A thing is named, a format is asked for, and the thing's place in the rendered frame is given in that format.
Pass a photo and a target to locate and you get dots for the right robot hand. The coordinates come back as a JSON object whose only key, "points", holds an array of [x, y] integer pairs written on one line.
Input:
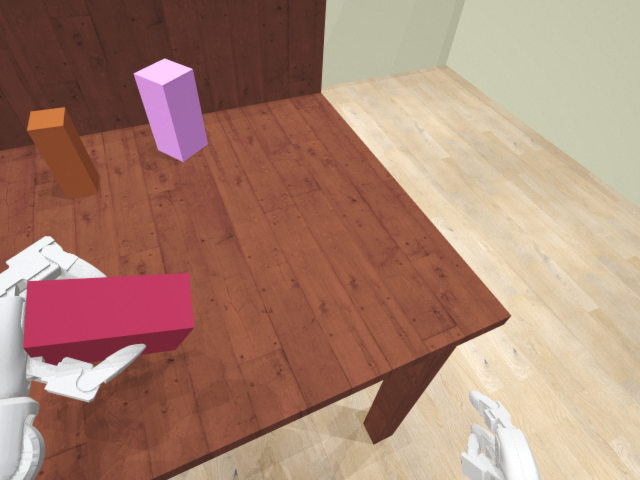
{"points": [[508, 454]]}

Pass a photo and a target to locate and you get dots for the left robot hand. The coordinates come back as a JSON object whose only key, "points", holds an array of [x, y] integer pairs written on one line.
{"points": [[46, 260]]}

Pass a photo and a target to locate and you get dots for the robot left forearm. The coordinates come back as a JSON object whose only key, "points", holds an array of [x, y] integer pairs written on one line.
{"points": [[22, 447]]}

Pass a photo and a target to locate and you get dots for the table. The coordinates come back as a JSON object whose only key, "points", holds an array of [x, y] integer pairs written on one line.
{"points": [[313, 274]]}

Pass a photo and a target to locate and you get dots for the sponge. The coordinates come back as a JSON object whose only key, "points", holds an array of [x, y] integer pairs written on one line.
{"points": [[89, 319]]}

